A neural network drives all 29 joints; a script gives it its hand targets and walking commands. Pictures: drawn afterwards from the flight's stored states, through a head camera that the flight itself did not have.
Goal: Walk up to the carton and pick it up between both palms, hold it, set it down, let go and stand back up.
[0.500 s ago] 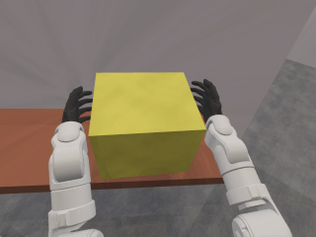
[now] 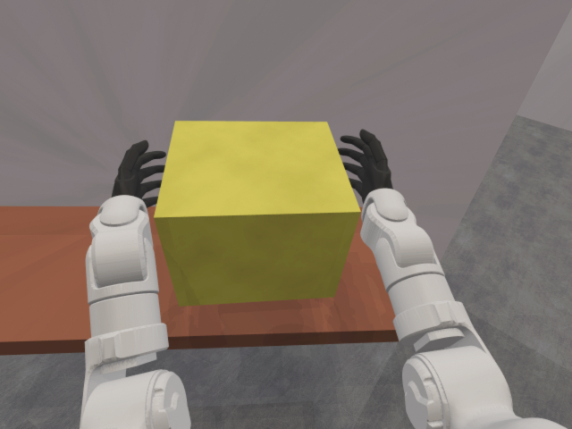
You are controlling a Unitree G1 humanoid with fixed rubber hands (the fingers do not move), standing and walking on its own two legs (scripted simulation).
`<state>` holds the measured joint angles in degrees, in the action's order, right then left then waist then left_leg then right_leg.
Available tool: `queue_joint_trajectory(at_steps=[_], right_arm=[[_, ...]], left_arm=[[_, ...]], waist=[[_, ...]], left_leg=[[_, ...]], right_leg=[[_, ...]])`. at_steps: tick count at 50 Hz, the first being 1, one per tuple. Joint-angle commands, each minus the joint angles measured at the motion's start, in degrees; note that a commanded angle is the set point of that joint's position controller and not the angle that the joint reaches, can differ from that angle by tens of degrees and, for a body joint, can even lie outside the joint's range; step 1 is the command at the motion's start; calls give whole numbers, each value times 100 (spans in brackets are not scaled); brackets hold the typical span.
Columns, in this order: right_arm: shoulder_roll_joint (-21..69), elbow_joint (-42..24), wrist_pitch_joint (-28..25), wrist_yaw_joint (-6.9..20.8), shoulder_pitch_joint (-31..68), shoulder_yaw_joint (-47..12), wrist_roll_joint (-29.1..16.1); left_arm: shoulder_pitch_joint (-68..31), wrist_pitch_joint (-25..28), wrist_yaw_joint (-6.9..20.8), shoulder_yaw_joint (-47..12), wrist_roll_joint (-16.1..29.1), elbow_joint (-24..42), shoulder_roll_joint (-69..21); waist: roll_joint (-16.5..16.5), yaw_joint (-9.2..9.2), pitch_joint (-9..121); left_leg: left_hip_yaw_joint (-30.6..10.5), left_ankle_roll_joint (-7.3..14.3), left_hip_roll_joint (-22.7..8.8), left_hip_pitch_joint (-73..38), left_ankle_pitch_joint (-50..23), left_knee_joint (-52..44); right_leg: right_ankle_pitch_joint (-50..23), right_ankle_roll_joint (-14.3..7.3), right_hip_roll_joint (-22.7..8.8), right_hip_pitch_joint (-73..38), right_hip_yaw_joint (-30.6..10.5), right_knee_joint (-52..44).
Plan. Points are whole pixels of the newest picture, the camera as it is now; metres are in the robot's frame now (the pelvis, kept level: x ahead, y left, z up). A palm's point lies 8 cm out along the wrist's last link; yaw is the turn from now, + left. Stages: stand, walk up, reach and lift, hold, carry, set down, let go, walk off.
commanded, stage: hold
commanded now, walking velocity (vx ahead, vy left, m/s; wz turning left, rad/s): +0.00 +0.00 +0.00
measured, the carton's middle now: (256, 210) +0.40 +0.03 +0.14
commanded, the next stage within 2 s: set down in 0.22 s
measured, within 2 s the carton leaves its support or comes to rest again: neither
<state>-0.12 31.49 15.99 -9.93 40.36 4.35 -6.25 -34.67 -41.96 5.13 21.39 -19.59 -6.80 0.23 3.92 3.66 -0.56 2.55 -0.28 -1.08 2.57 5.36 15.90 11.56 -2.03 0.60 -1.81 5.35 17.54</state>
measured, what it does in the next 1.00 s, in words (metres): stands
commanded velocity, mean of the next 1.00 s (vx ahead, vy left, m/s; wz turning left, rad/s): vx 0.00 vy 0.00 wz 0.00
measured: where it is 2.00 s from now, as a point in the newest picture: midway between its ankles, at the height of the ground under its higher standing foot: outside the picture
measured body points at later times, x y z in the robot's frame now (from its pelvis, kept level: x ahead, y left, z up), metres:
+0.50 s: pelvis -0.01 +0.02 +0.00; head -0.08 +0.03 +0.45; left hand +0.33 +0.20 +0.20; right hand +0.35 -0.12 +0.20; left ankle +0.05 +0.13 -0.75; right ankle -0.01 -0.09 -0.75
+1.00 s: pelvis +0.01 +0.01 +0.00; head -0.01 +0.04 +0.45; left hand +0.38 +0.21 +0.13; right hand +0.40 -0.12 +0.14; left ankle +0.05 +0.13 -0.75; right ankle -0.01 -0.09 -0.75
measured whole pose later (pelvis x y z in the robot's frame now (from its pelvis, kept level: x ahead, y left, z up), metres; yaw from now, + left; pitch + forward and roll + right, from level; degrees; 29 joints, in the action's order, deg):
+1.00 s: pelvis +0.01 +0.01 +0.00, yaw +1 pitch -6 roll +0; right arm 3.4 39.2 -5.8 -4.8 34.6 14.6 4.5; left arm -31.7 -20.7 2.8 20.3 -19.9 -19.6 -2.5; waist 4.3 -0.5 -3.8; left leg 4.9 0.1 -1.5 3.9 5.1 15.0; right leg 10.8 -1.3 -0.3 -1.2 6.3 15.3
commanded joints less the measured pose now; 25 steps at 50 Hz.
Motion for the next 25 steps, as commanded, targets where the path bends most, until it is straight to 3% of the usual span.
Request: queue_joint_trajectory(at_steps=[1, 2, 3, 6, 7, 10, 11, 12, 13, 14, 15, 17, 18, 20, 22, 23, 24, 25], right_arm=[[2791, -2013, -274, 363, 3301, -2500, -670], [2739, -2054, -240, 313, 3157, -2585, -796], [2626, -1941, -177, 277, 3025, -2540, -761], [2451, -2307, -111, 242, 2758, -2590, -746], [2280, -2232, -88, 231, 2687, -2493, -787], [2210, -2837, -129, 291, 2416, -2545, -949], [2113, -2994, -112, 323, 2469, -2585, -975], [2484, -3236, -130, 385, 2564, -3234, -1266], [2531, -3497, -129, 407, 2668, -3277, -1299], [2583, -3691, -115, 415, 2617, -3495, -1419], [2586, -3576, -69, 415, 2589, -3547, -1453], [2458, -3465, -3, 438, 2482, -3329, -1109], [2395, -3184, 15, 453, 2560, -3087, -1042], [2311, -2675, 12, 522, 2519, -2734, -698], [2363, -2258, -200, 644, 2944, -2233, -383], [2409, -2116, -365, 686, 3204, -1941, -163], [2457, -1844, -532, 780, 3337, -1711, 77], [2511, -1616, -745, 873, 3517, -1402, 376]], left_arm=[[-2926, 276, 707, -2711, 851, 1267, -2362], [-2737, 230, 696, -2834, 898, 1508, -2475], [-2632, 153, 708, -2796, 806, 1432, -2485], [-2227, 22, 734, -2921, 745, 1747, -2484], [-2165, -32, 732, -2947, 790, 1766, -2372], [-2260, -3, 595, -3457, 1013, 2515, -2582], [-2187, -7, 538, -3550, 1074, 2602, -2658], [-2219, 29, 491, -3692, 954, 3021, -2642], [-2280, 53, 474, -3824, 977, 2952, -2694], [-2165, 40, 459, -3886, 1071, 3055, -2726], [-2093, 21, 458, -3935, 1069, 2948, -2674], [-2000, -2, 463, -3797, 1010, 2665, -2664], [-2162, -1, 471, -3460, 895, 2358, -2475], [-2158, -35, 533, -3385, 791, 1688, -2627], [-2656, 188, 592, -3077, 689, 1177, -2538], [-2938, 338, 627, -2918, 725, 872, -2492], [-3036, 529, 661, -2776, 669, 382, -2495], [-3317, 738, 675, -2658, 615, 161, -2514]], waist=[[-334, 139, 2277], [-472, 170, 2315], [-452, 251, 2037], [-437, 248, 1543], [-505, 325, 1379], [-907, 424, 2002], [-909, 348, 2031], [-1020, -94, 2319], [-1105, 2, 2391], [-936, -140, 2490], [-985, -144, 2476], [-741, -68, 2140], [-716, -133, 1891], [-493, -77, 1471], [-321, -169, 990], [-226, -80, 1049], [-238, -186, 947], [-217, -100, 1141]], left_leg=[[109, 63, 326, -1222, -1459, 268], [65, -33, 300, -1300, -1790, 324], [11, -82, 272, -1412, -1864, 344], [44, -139, 224, -1491, -2127, 287], [-10, -166, 176, -1545, -2145, 297], [-150, -362, 179, -2017, -2944, 468], [-182, -414, 123, -2148, -3272, 540], [-179, -397, 179, -2293, -3468, 594], [-145, -384, 178, -2206, -3470, 648], [-172, -390, 172, -2227, -3565, 648], [-115, -347, 186, -2106, -3322, 618], [-104, -273, 184, -1884, -2570, 363], [-74, -192, 135, -1626, -1933, 212], [15, -41, 124, -1397, -669, -100], [80, 79, 48, -889, 395, -327], [142, 166, 51, -752, 751, -296], [187, 270, 33, -548, 1341, -455], [169, 279, 82, -512, 1605, -486]], right_leg=[[-2792, 606, -59, -652, -143, -101], [-3149, 608, -21, -753, -109, -47], [-3014, 547, -4, -616, -82, -115], [-2650, 537, 59, -413, -7, -249], [-2462, 512, 72, -300, 22, -262], [-2222, 391, 250, -104, 60, -299], [-2185, 354, 257, -14, 9, -337], [-2240, 320, 268, 38, -61, -277], [-2446, 303, 213, 58, -104, -234], [-2601, 329, 238, -38, -92, -193], [-2629, 342, 171, -166, -150, -175], [-2149, 338, 163, -15, -107, -275], [-1612, 330, 101, 77, -161, -331], [-420, 304, 64, 389, -57, -538], [580, 264, -13, 773, -36, -608], [846, 280, -65, 850, 20, -557], [1198, 304, -59, 899, 57, -576], [1343, 273, -74, 942, 93, -570]])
